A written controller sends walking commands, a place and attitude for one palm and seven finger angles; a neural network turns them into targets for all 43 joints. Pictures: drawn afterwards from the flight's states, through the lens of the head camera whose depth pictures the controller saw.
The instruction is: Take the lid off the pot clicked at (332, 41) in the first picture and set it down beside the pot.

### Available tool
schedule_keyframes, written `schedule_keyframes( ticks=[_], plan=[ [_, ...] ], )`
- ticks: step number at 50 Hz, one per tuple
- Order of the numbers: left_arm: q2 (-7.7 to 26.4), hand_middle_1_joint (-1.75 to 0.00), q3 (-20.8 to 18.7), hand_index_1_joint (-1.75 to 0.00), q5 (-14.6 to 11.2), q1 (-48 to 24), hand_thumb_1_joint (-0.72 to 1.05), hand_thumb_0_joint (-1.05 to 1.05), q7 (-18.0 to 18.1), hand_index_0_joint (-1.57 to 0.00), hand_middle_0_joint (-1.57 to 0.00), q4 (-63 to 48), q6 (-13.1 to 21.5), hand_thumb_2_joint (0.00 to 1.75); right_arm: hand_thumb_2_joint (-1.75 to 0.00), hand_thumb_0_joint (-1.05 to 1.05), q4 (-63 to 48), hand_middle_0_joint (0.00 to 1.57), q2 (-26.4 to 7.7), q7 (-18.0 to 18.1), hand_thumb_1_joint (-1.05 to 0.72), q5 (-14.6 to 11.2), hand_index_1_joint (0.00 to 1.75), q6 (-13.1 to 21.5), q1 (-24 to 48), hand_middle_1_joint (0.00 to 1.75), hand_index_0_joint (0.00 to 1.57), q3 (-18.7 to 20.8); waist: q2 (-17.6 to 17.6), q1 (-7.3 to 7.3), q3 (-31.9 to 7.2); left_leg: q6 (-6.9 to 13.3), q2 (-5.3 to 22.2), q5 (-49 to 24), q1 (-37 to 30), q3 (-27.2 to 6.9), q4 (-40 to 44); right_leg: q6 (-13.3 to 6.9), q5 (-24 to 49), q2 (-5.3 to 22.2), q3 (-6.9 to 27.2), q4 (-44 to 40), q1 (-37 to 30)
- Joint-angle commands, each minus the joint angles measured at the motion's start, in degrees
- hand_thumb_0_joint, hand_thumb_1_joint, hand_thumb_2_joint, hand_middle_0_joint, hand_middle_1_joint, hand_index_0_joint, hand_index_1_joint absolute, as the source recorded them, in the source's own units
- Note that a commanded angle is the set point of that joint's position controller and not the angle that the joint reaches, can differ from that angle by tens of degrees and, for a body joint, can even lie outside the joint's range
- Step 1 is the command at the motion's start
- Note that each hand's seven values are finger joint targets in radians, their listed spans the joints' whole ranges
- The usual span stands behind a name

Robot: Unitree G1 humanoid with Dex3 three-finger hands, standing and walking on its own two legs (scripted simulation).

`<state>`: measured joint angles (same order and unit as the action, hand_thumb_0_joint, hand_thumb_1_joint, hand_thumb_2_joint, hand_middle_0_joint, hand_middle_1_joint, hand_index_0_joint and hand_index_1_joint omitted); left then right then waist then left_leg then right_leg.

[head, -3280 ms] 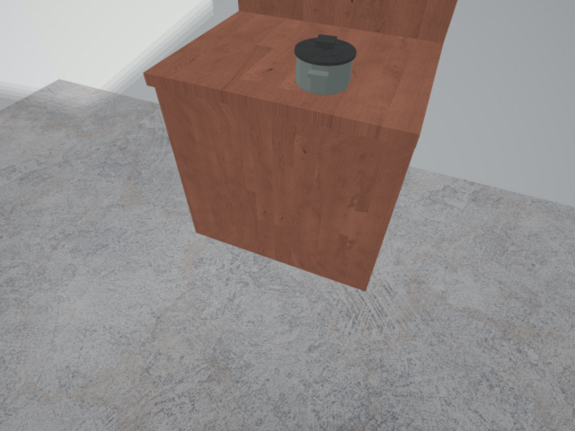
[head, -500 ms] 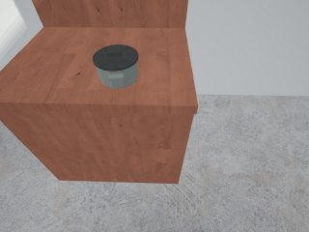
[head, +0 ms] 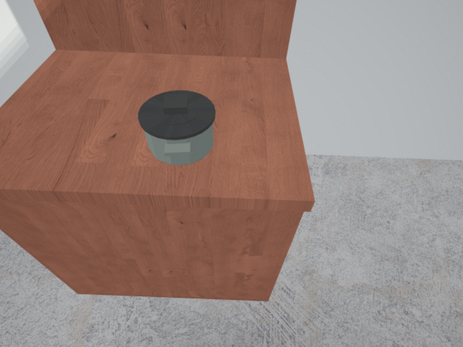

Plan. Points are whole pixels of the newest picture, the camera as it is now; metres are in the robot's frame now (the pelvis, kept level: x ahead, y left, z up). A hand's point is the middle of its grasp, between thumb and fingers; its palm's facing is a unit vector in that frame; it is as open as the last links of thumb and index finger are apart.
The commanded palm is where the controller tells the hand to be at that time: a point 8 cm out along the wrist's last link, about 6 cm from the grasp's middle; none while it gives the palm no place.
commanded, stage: come to a stop and stand still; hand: left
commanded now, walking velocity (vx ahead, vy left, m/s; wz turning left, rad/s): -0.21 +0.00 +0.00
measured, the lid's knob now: (176, 104) +0.56 +0.16 +0.12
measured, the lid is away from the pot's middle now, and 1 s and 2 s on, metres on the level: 0.00 0.00 0.00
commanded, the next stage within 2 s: look again from close up in 1.54 s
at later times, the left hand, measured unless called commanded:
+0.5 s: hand out of the picture +0.08 +0.18 -0.18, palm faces +0.09 -0.97 -0.22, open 7.3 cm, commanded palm none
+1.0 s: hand out of the picture +0.06 +0.19 -0.17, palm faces +0.04 -0.97 -0.24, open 7.3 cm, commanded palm none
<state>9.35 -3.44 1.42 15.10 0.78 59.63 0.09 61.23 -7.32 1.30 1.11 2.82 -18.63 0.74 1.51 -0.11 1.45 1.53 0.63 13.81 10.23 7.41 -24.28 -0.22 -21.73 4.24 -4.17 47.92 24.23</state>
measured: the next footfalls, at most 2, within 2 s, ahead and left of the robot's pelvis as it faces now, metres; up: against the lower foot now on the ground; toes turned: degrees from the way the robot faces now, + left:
right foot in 0.08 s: +0.11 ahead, -0.13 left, +0.00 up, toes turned -3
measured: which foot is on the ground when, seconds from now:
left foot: down 0.00-1.00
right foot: up 0.00-0.06, down 0.08-1.00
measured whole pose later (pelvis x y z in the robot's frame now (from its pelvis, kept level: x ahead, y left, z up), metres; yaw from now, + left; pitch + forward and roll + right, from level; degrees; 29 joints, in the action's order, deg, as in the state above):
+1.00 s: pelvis +0.04 +0.00 -0.01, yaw +1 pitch +0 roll +1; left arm 9.3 0.2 0.4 14.7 1.9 60.3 -0.2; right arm 58.8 -10.3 1.3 0.6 0.8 -16.6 -0.1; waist -1.8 -0.3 2.2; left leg 0.8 0.5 19.5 8.0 6.4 -27.5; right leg 0.8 -14.3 3.7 -3.4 31.0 16.6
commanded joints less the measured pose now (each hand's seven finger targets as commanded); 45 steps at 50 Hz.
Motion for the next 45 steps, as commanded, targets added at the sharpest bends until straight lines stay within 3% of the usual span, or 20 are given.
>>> schedule_keyframes(
  ticks=[1, 2, 4, 5, 6, 7, 12, 16, 19, 21, 23, 24, 25, 26, 28, 30, 32, 33, 35, 45],
  plan=[
    [0.0, -0.3, 0.8, -0.3, 0.0, 5.0, 0.9, 0.0, 0.0, -0.2, -0.2, -1.3, 1.0, 0.9, -0.9, 0.0, -1.2, 0.2, -6.9, 0.9, -0.9, 0.0, 0.3, -0.2, -0.7, 0.3, 0.2, 1.4, -6.1, -1.47, 2.3, 6.0, 11.9, -9.6, 7.6, -8.6, 5.8, 1.1, 9.0, -1.4, -0.8, -15.4, -11.2],
    [1.1, -0.3, 0.7, -0.3, -0.1, 7.3, 0.9, 0.0, 0.4, -0.2, -0.2, -0.3, 1.3, 0.9, -0.9, 0.0, -0.8, 0.2, -5.9, 1.0, -0.9, -0.2, 0.3, -0.3, -0.2, 0.3, 0.2, 1.1, -3.7, -2.7, 1.0, 3.2, 9.2, -9.7, 7.3, -6.4, 1.8, 1.2, 15.3, -0.6, 0.7, -22.2, -15.1],
    [7.2, -0.3, 0.5, -0.3, -0.3, 6.4, 0.9, 0.0, 1.1, -0.2, -0.2, 0.3, 2.2, 0.9, -0.9, 0.0, -0.4, 0.2, -2.5, 0.6, -0.9, -1.1, 0.3, -0.8, -3.1, 0.3, 0.2, 0.5, 4.9, -0.14, -0.7, -1.8, 3.3, 5.6, 9.0, -3.8, -1.3, -3.5, 29.6, 10.8, 13.7, -26.3, -16.8],
    [8.5, -0.3, 0.5, -0.3, -0.6, 4.4, 0.9, 0.0, 1.0, -0.2, -0.2, -0.1, 2.0, 0.9, -0.9, 0.0, 0.6, 0.2, -2.6, 0.5, -0.9, -0.9, 0.3, -1.4, -4.3, 0.3, 0.2, 0.7, 3.9, 0.76, -0.8, -2.4, 2.4, 5.1, 5.5, -3.8, -0.7, -5.1, 30.7, 11.7, 13.1, -25.8, -13.3],
    [8.9, -0.3, 0.3, -0.3, -0.6, 3.3, 0.9, 0.0, 1.2, -0.2, -0.2, -0.1, 2.0, 0.9, -0.9, 0.0, 1.1, 0.2, -2.4, 0.6, -0.9, -0.8, 0.3, -2.2, -4.0, 0.3, 0.2, 0.9, 10.0, 0.71, -0.8, -2.6, 2.6, 4.7, 4.5, -3.3, -2.6, -5.6, 32.3, 10.7, 13.4, -26.1, -12.3],
    [8.3, -0.3, 0.4, -0.3, -0.7, 2.3, 0.9, 0.0, 1.6, -0.2, -0.2, -0.2, 1.9, 0.9, -0.9, 0.0, 1.5, 0.2, -3.1, 0.7, -0.9, -0.8, 0.3, -2.6, -4.2, 0.3, 0.2, 1.1, 11.0, 0.9, -1.1, -2.8, 2.9, 3.8, 3.5, -3.3, -3.7, -6.0, 36.0, 11.4, 13.3, -26.3, -12.1],
    [9.0, -0.3, -0.8, -0.3, -0.7, 0.8, 0.9, 0.0, 2.4, -0.2, -0.2, -1.0, 0.7, 0.9, -0.9, 0.0, 1.2, 0.2, -4.0, 1.0, -0.9, -0.7, 0.3, -3.5, -3.6, 0.3, 0.2, 2.1, 4.7, 0.0, -4.6, -3.4, 3.4, -3.1, 3.9, -4.1, -6.6, -7.3, 46.8, 11.3, 11.2, -22.1, -17.0],
    [8.7, -0.3, -1.3, -0.3, -0.5, -1.5, 0.9, 0.0, 2.3, -0.2, -0.2, -2.0, -0.3, 0.9, -0.9, 0.0, -0.3, 0.2, -4.2, 1.0, -0.9, -0.6, 0.3, -3.8, -2.6, 0.3, 0.2, 2.6, 3.5, 0.35, -5.0, -2.8, 4.0, -7.2, 0.5, -4.9, -5.3, -7.0, 38.1, 9.9, 9.6, -21.6, -12.8],
    [6.0, -0.3, -0.7, -0.3, -0.5, -3.1, 0.9, 0.0, 1.9, -0.2, -0.2, -3.2, -0.6, 0.9, -0.9, 0.0, -1.4, 0.2, -6.5, 1.0, -0.9, -0.1, 0.3, -3.1, -1.4, 0.3, 0.2, 2.7, -5.9, 0.58, -4.4, -0.3, 9.1, -20.8, -1.8, -9.2, 0.4, -2.0, 25.3, 2.6, 3.2, -16.8, -9.5],
    [4.6, -0.3, -0.2, -0.3, -0.4, -3.1, 0.9, 0.0, 1.6, -0.2, -0.2, -3.2, -0.9, 0.9, -0.9, 0.0, -2.5, 0.2, -7.9, 1.1, -0.9, -0.1, 0.3, -2.7, 1.8, 0.3, 0.2, 2.7, -10.1, -0.55, -2.7, 2.5, 11.8, -22.8, 1.1, -11.3, 4.6, 0.0, 12.1, -0.8, 0.7, -14.7, -10.8],
    [4.7, -0.3, 0.0, -0.3, -0.2, -2.0, 0.9, 0.0, 1.4, -0.2, -0.2, -2.5, -1.3, 0.9, -0.9, 0.0, -3.2, 0.2, -8.4, 1.2, -0.9, -0.1, 0.3, -2.6, 4.1, 0.3, 0.2, 2.4, -10.4, -1.18, -0.2, 3.1, 11.5, -18.4, 4.3, -11.1, 5.4, 0.2, 8.5, -0.8, 1.4, -14.7, -11.4],
    [6.3, -0.3, 1.1, -0.3, -1.2, 7.1, 0.9, 0.0, 3.5, -0.2, -0.2, 0.2, -0.7, 0.9, -0.9, 0.0, -8.3, 0.2, -11.2, 0.4, -0.9, -1.4, 0.3, -1.9, 10.6, 0.3, 0.2, 3.0, -9.3, -4.3, -1.4, 0.2, 12.1, -18.3, 5.1, -6.0, -8.3, -2.3, 18.6, 4.8, 7.1, -18.1, -12.0],
    [9.7, -0.3, 1.0, -0.3, -0.5, 2.2, 0.9, 0.0, 2.7, -0.2, -0.2, -2.6, 0.2, 0.9, -0.9, 0.0, -9.4, 0.2, -6.7, -0.2, -0.9, -0.8, 0.3, -2.8, 6.4, 0.3, 0.2, 2.3, -3.5, -0.61, -2.5, -1.6, 3.9, 4.5, 7.0, -4.1, -7.6, -4.5, 10.0, 8.0, 12.4, -23.9, -9.4],
    [12.1, -0.3, 0.6, -0.3, -0.5, -0.2, 0.9, 0.0, 2.0, -0.2, -0.2, -4.0, 0.6, 0.9, -0.9, 0.0, -9.2, 0.2, -6.3, -0.5, -0.9, -0.3, 0.3, -4.0, 3.5, 0.3, 0.2, 2.2, -0.7, 0.5, -4.6, -2.0, 1.6, 10.1, 3.8, -4.2, -7.9, -6.9, -1.3, 9.8, 15.7, -27.0, -6.7],
    [11.3, -0.3, 0.8, -0.3, -0.1, -2.7, 0.9, 0.0, 1.9, -0.2, -0.2, -5.9, 0.3, 0.9, -0.9, 0.0, -9.2, 0.2, -6.3, -0.8, -0.9, 0.0, 0.3, -3.7, -0.4, 0.3, 0.2, 2.2, 2.7, 2.65, 0.1, -0.9, 1.7, 8.7, 2.2, -5.0, -6.8, -5.8, -12.4, 8.1, 14.2, -28.7, 1.8],
    [9.0, -0.3, 1.4, -0.3, -0.2, -2.9, 0.9, 0.0, 1.6, -0.2, -0.2, -6.3, 0.2, 0.9, -0.9, 0.0, -9.1, 0.2, -6.8, -0.8, -0.9, 0.2, 0.3, -2.7, -1.9, 0.3, 0.2, 1.8, -0.8, 2.73, 2.5, 0.5, 4.1, 6.4, 3.3, -7.7, -1.1, -3.3, -6.7, 3.4, 8.9, -24.0, 2.1],
    [6.9, -0.3, 1.9, -0.3, -0.3, -1.0, 0.9, 0.0, 1.2, -0.2, -0.2, -6.1, -0.1, 0.9, -0.9, 0.0, -10.3, 0.2, -8.3, -0.5, -0.9, 0.2, 0.3, -1.7, 0.5, 0.3, 0.2, 1.6, -7.3, 0.87, 3.1, 1.6, 8.3, 6.6, 8.2, -12.5, 5.7, -1.6, 2.1, -0.4, 3.4, -18.1, -3.1],
    [6.2, -0.3, 2.2, -0.3, -0.3, 0.4, 0.9, 0.0, 1.2, -0.2, -0.2, -5.5, 0.0, 0.9, -0.9, 0.0, -10.5, 0.2, -9.1, -0.4, -0.9, 0.1, 0.3, -1.4, 1.5, 0.3, 0.2, 1.5, -6.4, -0.25, 2.5, 1.9, 9.0, 2.8, 9.0, -12.7, 5.9, -1.3, 5.9, -0.6, 2.4, -17.0, -6.2],
    [6.2, -0.3, 2.4, -0.3, -0.5, 1.9, 0.9, 0.0, 1.2, -0.2, -0.2, -4.4, 0.4, 0.9, -0.9, 0.0, -10.1, 0.2, -9.0, -0.1, -0.9, -0.2, 0.3, -1.0, 1.7, 0.3, 0.2, 1.2, -2.9, -0.54, 1.1, 1.4, 7.6, -3.7, 7.0, -10.4, 3.6, -1.3, 10.9, 0.5, 3.6, -18.3, -9.0],
    [7.0, -0.3, 2.4, -0.3, -0.7, 1.8, 0.9, 0.0, 1.3, -0.2, -0.2, -2.2, 0.6, 0.9, -0.9, 0.0, -5.7, 0.2, -8.0, 0.3, -0.9, -0.2, 0.3, -0.9, -0.3, 0.3, 0.2, 0.3, -1.7, 0.26, 0.6, 0.3, 6.1, -5.5, 1.6, -7.8, 3.4, -1.7, 15.6, 2.5, 5.4, -20.7, -9.8]
  ],
)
